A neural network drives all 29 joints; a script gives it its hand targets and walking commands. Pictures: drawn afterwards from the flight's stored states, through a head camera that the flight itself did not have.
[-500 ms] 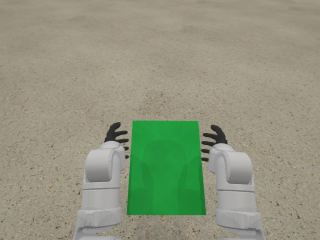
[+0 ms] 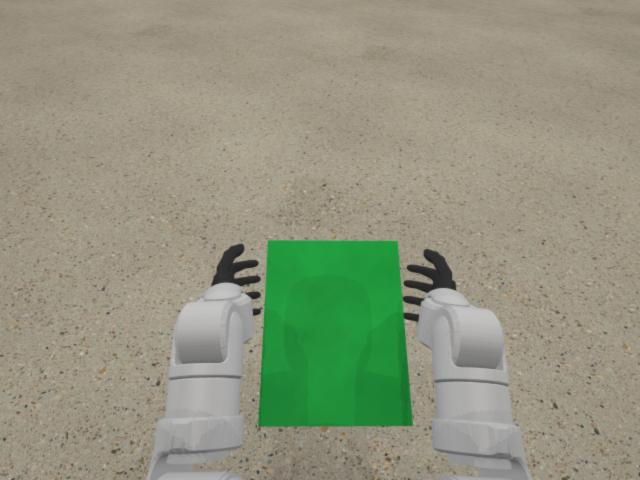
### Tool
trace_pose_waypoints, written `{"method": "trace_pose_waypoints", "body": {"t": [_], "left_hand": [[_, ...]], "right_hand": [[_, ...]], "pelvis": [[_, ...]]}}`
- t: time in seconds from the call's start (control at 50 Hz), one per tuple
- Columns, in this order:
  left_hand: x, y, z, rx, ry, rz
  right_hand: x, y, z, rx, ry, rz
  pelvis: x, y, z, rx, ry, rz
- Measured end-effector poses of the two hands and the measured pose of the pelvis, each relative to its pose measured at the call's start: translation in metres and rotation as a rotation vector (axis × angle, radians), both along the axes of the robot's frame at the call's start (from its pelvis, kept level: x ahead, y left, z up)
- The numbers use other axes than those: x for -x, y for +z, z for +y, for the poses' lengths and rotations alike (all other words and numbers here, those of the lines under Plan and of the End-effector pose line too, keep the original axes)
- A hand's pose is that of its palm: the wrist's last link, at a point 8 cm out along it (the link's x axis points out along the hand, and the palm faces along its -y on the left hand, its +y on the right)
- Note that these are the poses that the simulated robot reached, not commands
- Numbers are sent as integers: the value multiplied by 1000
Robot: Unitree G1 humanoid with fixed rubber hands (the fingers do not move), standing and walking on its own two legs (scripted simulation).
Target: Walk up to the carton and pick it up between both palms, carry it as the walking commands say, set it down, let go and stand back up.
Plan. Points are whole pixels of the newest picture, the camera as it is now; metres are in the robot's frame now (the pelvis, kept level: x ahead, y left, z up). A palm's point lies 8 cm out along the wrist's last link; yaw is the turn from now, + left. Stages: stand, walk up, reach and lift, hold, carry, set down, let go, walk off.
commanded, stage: carry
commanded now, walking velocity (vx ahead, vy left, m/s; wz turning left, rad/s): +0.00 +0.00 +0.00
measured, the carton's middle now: (331, 334) +0.33 +0.00 -0.01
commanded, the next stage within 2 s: hold in 0.30 s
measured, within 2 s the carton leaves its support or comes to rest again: neither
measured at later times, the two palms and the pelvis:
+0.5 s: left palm (230, 337) +0.29 +0.13 +0.04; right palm (435, 343) +0.29 -0.13 +0.05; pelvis -0.01 +0.00 +0.01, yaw -1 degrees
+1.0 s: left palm (236, 332) +0.28 +0.12 +0.06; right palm (450, 345) +0.28 -0.14 +0.06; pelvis -0.03 -0.01 +0.00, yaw +0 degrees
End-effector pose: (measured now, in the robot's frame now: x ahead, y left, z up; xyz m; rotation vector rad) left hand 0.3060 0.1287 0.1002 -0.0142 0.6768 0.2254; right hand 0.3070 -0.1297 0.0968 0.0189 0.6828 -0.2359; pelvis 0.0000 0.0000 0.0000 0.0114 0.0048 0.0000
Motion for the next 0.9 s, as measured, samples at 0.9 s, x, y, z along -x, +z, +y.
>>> {"method": "trace_pose_waypoints", "body": {"t": [0.9], "left_hand": [[24,-38,-4,41,-52,-84]], "right_hand": [[32,-39,-8,-12,11,-51]], "pelvis": [[33,-2,-1,20,-8,-148]]}}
